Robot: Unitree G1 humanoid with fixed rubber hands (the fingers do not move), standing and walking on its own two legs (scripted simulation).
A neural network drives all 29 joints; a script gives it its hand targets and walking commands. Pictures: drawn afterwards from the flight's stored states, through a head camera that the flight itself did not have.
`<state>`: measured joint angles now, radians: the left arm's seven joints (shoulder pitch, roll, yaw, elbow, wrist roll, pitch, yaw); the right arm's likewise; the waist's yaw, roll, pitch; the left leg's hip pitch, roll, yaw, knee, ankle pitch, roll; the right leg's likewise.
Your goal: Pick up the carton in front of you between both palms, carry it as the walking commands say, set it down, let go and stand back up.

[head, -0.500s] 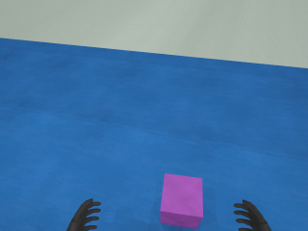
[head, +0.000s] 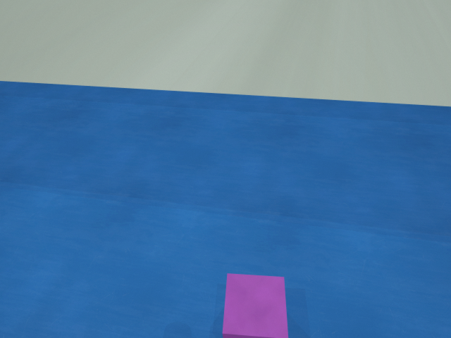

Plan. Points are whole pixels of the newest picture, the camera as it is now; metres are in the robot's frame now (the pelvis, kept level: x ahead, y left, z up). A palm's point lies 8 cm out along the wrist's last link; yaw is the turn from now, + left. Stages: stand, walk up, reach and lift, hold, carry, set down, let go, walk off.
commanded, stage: stand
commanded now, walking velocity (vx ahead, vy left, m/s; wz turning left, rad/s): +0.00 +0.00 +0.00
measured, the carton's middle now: (253, 315) +0.39 -0.05 -0.64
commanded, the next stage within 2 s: none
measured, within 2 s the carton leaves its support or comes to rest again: neither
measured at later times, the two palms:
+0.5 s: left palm out of the picture +0.06 +0.25 -0.12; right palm out of the picture +0.02 -0.26 -0.13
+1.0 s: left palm out of the picture -0.01 +0.24 -0.13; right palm out of the picture -0.07 -0.23 -0.14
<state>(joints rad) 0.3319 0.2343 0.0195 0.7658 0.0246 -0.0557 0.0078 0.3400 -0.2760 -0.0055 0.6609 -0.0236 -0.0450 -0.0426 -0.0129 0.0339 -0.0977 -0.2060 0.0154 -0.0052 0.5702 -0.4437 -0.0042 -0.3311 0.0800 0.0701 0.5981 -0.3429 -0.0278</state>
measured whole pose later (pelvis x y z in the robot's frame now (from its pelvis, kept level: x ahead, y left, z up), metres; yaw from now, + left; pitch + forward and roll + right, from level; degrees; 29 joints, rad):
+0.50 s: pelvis +0.00 +0.00 +0.00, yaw -2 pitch +3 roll +0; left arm 0.33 0.23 0.00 0.85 0.02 -0.01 0.04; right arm 0.39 -0.26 0.01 0.81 -0.02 0.01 -0.06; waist -0.01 0.02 -0.06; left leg -0.16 0.01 0.04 0.56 -0.46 0.00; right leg -0.32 0.09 0.11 0.65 -0.37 -0.04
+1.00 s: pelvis -0.02 +0.00 +0.01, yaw -3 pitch +0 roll +0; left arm 0.35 0.18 -0.02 1.04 0.01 0.01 0.04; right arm 0.42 -0.21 0.03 1.02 -0.02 0.01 -0.06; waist -0.01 0.02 -0.01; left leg -0.09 0.01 0.06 0.49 -0.40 0.01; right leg -0.25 0.08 0.13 0.57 -0.31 -0.02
